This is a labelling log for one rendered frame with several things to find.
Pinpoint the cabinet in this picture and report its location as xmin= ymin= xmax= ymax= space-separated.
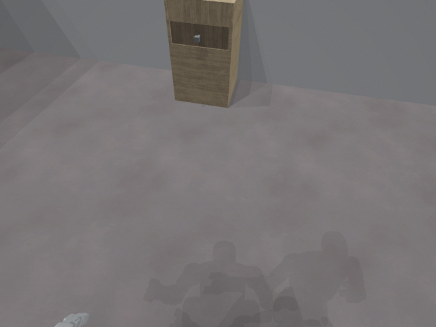
xmin=164 ymin=0 xmax=244 ymax=108

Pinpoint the left robot hand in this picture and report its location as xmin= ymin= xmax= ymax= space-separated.
xmin=55 ymin=313 xmax=89 ymax=327

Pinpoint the drawer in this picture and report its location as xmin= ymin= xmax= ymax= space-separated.
xmin=170 ymin=20 xmax=230 ymax=50

